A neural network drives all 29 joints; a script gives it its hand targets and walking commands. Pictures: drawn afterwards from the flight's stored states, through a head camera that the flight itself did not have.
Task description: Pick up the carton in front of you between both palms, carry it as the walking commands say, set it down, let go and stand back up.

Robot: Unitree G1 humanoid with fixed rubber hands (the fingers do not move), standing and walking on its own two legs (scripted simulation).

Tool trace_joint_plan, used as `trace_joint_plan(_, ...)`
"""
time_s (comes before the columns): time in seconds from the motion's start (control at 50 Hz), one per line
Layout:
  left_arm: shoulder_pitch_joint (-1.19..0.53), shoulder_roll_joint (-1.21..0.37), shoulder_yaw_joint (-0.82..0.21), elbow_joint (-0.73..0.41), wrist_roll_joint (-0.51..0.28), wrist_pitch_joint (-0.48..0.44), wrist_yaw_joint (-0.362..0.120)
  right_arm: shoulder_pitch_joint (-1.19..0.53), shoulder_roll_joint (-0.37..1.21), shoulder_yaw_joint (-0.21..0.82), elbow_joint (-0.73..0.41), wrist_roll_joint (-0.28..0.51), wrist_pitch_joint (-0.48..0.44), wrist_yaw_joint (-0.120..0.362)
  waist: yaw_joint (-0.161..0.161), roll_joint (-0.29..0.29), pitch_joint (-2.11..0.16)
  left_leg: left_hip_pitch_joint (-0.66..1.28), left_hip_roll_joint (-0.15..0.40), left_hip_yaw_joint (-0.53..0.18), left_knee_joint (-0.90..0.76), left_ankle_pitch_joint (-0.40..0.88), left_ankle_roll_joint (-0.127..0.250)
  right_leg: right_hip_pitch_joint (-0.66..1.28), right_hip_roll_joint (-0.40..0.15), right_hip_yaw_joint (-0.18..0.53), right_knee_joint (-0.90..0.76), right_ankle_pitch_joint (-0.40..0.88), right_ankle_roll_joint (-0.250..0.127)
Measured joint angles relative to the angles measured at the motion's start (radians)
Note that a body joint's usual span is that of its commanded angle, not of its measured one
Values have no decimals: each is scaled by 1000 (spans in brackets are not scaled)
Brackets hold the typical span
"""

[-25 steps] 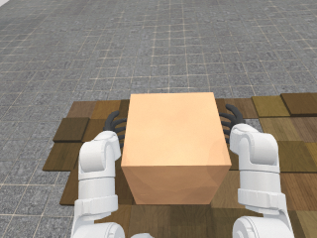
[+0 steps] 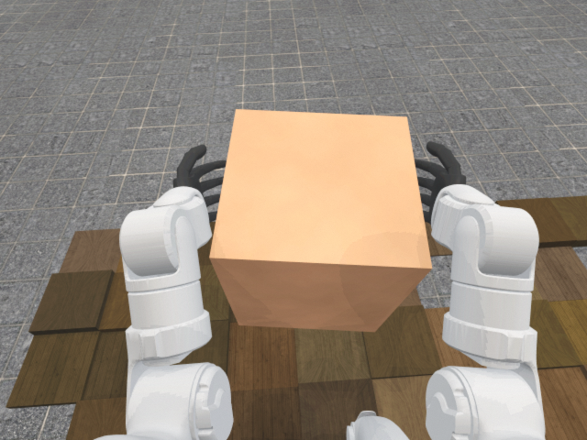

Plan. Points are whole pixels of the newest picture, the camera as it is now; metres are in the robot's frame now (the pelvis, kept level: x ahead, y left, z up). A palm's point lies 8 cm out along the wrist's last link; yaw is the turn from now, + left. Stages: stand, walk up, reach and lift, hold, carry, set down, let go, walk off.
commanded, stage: carry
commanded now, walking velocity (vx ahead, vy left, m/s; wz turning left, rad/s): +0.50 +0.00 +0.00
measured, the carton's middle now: (313, 233) +0.37 -0.02 +0.07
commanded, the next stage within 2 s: none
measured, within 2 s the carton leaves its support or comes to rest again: neither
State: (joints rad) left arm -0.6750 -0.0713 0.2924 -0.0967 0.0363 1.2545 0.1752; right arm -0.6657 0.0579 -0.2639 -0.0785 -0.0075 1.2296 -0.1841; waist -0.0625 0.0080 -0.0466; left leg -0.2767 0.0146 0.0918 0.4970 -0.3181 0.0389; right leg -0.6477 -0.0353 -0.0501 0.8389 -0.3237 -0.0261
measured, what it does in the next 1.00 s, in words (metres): walks ahead: right foot, then left foot 0.04 m lower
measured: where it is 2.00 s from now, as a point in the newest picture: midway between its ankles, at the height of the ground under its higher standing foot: (271, 208)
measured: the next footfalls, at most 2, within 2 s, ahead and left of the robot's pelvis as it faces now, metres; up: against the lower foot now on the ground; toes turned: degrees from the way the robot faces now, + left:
right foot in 0.10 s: +0.22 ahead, -0.11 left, +0.00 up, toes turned -5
left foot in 0.56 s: +0.49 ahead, +0.10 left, -0.04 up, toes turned +8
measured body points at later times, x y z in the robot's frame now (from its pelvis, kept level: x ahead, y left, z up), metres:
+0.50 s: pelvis +0.29 +0.00 -0.01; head +0.33 +0.00 +0.44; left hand +0.64 +0.18 +0.10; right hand +0.67 -0.12 +0.10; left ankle +0.42 +0.11 -0.73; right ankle +0.18 -0.11 -0.73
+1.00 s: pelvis +0.60 +0.04 -0.05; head +0.62 +0.05 +0.40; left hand +0.95 +0.18 +0.05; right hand +0.95 -0.12 +0.06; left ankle +0.45 +0.10 -0.78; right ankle +0.75 -0.05 -0.73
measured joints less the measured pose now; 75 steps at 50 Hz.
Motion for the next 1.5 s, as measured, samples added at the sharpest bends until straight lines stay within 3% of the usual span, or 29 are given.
trace_joint_plan(0.08,-4,-6,15,43,26,-1,-11,-24,-3,-4,65,-16,2,8,13,11,-29,86,13,-3,27,-100,-29,92,23,-57,-268,144,-11)
trace_joint_plan(0.12,-14,-14,12,83,38,-16,-13,-31,-21,-7,93,-19,-1,15,27,29,-36,73,36,-10,158,-151,-38,129,35,-84,-281,267,-45)
trace_joint_plan(0.18,3,-33,-1,133,60,-43,-13,-14,-36,-15,134,-20,-11,27,56,25,-29,-69,7,-66,498,-170,-34,156,34,-85,-217,150,-59)
trace_joint_plan(0.22,39,-38,-2,138,59,-49,-13,0,-22,-19,155,-31,-16,30,71,16,-19,-159,0,-63,585,-143,-34,201,31,-81,-256,141,-60)
trace_joint_plan(0.38,127,-41,-23,46,21,-117,-12,74,30,-9,49,-63,-76,49,112,10,43,-343,43,-60,288,115,-60,388,37,-79,-410,78,-40)
trace_joint_plan(0.52,124,-33,-75,12,8,-130,-6,133,30,-5,-56,-71,-87,65,140,28,14,-244,34,-19,-78,446,-27,514,43,-71,-311,-126,10)
trace_joint_plan(0.54,120,-27,-78,18,8,-124,-6,131,29,-3,-49,-74,-85,67,140,30,4,-203,32,3,-118,474,-20,522,41,-70,-250,-177,17)
trace_joint_plan(0.56,115,-17,-80,27,6,-118,-6,126,29,0,-35,-77,-84,67,138,32,-11,-163,34,19,-120,419,-11,512,35,-68,-155,-231,22)
trace_joint_plan(0.6,92,15,-85,69,-9,-118,-6,117,33,9,6,-91,-99,63,117,-12,-20,-177,2,38,2,178,39,420,6,-19,107,-267,18)
trace_joint_plan(0.64,93,28,-79,106,-19,-109,-6,124,38,18,42,-97,-97,57,95,-16,-16,-181,-6,42,73,142,61,299,20,18,348,-235,12)
trace_joint_plan(0.7,116,5,-67,140,-4,-98,-6,170,48,9,62,-92,-90,52,71,-15,-6,-142,-17,44,84,76,67,131,9,14,481,-148,5)
trace_joint_plan(0.86,183,-37,-63,67,24,-153,-11,206,34,25,47,-33,-153,52,17,-5,15,10,-32,37,12,-25,60,-172,-35,-10,393,-28,6)
trace_joint_plan(0.98,204,-36,-64,-10,24,-159,-14,180,17,52,19,-8,-157,45,-3,3,-5,160,-24,17,-29,-127,31,-123,11,-69,11,98,-35)
trace_joint_plan(1.02,184,-33,-72,-19,22,-155,-12,163,-1,53,-1,2,-143,42,17,13,-1,173,-4,26,67,-167,20,-41,50,-100,-116,202,-62)
trace_joint_plan(1.04,167,-36,-80,-14,23,-158,-8,152,-17,50,-10,12,-136,41,36,31,10,133,20,16,196,-117,13,-25,63,-111,-99,214,-70)
trace_joint_plan(1.1,124,-30,-98,-18,8,-138,9,126,-46,37,-34,33,-109,43,102,21,37,-82,-30,-95,711,-128,-3,21,74,-101,-70,109,-77)
trace_joint_plan(1.14,118,-16,-96,-43,-21,-111,21,111,-31,25,-60,25,-81,40,132,7,49,-201,-40,-112,839,-126,4,75,77,-88,-116,90,-70)
trace_joint_plan(1.24,61,17,-78,-58,-71,-63,41,54,8,-6,-105,-22,-28,38,162,-8,44,-395,9,-105,687,-73,-4,202,65,-72,-223,65,-63)
trace_joint_plan(1.34,-10,24,-66,31,-66,-35,41,29,4,-26,-67,-57,7,48,161,-9,-11,-438,49,-94,401,57,-20,323,52,-54,-282,0,-36)
trace_joint_plan(1.44,-36,12,-56,110,-34,-4,37,16,-9,-42,2,-60,39,51,131,-7,-63,-298,30,-23,76,176,-9,448,26,-31,-292,-101,17)
trace_joint_plan(1.5,-39,29,-43,119,-22,8,26,-8,-3,-32,55,-62,28,47,88,-26,-68,-242,2,22,82,197,17,416,-4,-5,-80,-163,33)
